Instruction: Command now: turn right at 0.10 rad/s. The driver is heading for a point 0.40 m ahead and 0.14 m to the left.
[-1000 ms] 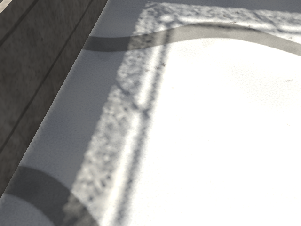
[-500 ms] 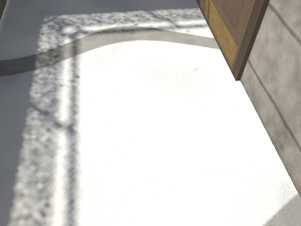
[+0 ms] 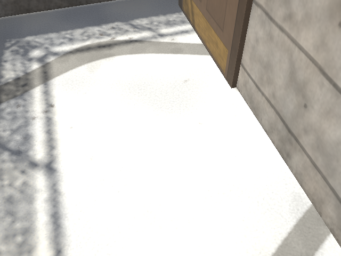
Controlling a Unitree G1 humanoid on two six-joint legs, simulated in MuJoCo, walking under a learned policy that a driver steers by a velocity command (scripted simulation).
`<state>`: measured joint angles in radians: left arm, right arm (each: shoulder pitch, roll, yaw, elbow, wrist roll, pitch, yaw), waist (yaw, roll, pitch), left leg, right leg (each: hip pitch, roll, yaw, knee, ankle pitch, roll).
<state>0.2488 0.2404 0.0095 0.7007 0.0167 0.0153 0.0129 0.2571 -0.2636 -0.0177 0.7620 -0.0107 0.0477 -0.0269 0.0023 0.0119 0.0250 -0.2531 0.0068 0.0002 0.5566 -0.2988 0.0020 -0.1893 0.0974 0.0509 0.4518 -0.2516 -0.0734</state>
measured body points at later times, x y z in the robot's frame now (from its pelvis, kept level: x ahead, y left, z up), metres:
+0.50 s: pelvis +0.06 +0.00 +0.00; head +0.06 -0.01 +0.45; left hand +0.07 +0.27 -0.12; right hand +0.14 -0.26 -0.13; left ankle +0.02 +0.12 -0.70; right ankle +0.01 -0.08 -0.74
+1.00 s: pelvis +0.29 +0.07 -0.01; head +0.33 +0.09 +0.44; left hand +0.28 +0.33 -0.15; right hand +0.45 -0.16 -0.13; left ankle +0.34 +0.13 -0.74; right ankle +0.23 -0.07 -0.64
